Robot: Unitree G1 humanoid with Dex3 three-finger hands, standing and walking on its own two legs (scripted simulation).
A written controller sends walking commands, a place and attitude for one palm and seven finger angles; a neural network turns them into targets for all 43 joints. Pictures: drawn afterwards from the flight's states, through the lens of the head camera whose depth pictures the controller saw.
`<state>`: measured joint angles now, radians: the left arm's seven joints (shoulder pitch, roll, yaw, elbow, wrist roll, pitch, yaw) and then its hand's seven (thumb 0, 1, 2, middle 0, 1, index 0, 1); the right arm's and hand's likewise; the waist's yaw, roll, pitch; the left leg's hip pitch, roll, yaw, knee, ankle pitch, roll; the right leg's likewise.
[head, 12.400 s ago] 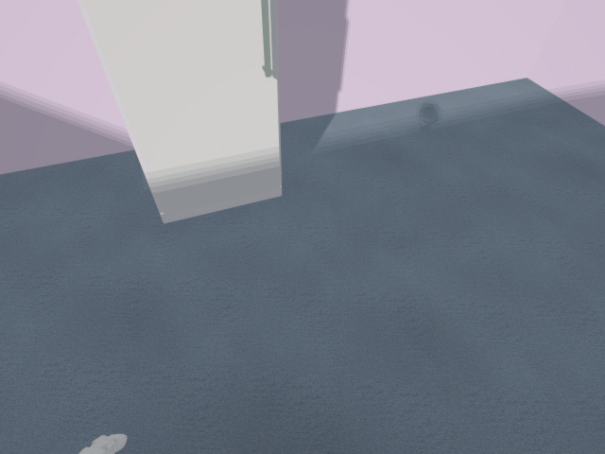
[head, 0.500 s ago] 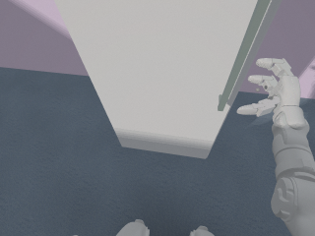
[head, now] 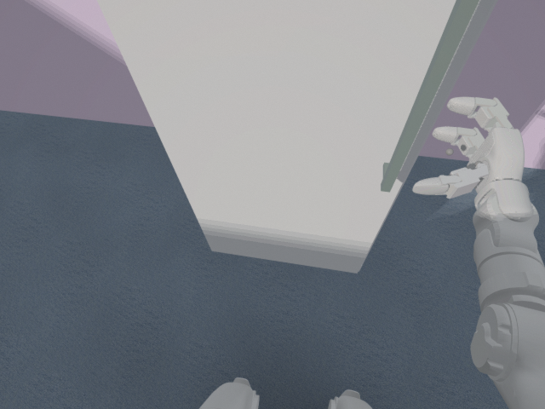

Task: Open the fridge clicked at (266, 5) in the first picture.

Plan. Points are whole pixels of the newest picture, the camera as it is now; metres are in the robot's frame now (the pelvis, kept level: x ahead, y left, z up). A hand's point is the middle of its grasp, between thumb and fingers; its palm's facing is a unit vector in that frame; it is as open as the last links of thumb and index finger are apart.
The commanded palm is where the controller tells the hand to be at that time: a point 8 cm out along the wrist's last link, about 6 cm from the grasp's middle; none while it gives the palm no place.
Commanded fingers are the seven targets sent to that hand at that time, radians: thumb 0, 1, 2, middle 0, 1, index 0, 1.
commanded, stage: feel for the door with the fingertips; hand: right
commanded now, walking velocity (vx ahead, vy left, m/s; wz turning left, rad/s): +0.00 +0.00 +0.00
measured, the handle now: (420, 96) +0.55 -0.12 +0.14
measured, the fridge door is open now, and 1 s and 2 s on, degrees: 0 0 0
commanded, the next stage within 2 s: slide the fingers in behind the handle in 0.92 s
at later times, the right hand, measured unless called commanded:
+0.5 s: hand (421, 145) +0.49 -0.13 +0.10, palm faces +0.01 +1.00 +0.00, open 14.0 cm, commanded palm +0.46 -0.19 +0.10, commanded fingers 0.00 0.50 -0.30 0.30 1.20 0.30 1.20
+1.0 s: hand (426, 136) +0.51 -0.14 +0.10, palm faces +0.00 +1.00 +0.00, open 13.8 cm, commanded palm +0.49 -0.19 +0.10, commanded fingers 0.00 0.50 -0.30 0.30 1.20 0.30 1.20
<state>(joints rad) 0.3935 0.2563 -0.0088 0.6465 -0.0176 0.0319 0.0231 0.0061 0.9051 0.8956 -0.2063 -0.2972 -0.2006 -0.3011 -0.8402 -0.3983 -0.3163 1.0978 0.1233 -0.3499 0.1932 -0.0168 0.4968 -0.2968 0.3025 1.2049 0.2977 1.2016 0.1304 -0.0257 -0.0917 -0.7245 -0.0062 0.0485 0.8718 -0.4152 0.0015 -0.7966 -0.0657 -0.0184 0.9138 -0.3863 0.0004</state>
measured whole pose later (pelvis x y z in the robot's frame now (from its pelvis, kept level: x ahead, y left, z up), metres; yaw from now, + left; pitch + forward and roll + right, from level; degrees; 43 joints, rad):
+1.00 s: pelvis +0.00 +0.00 +0.00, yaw +0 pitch +17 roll +2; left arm 0.41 0.26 0.00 0.66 0.00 0.03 0.00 0.01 0.91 0.90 -0.21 -0.30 -0.20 -0.30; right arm -0.94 -0.37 -0.30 1.17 0.09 -0.36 0.11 -0.02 0.50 -0.30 0.33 1.23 0.33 1.23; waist 0.16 -0.03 -0.10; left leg -0.76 -0.01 0.05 0.89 -0.42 0.00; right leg -0.83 -0.06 -0.01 0.93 -0.39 0.00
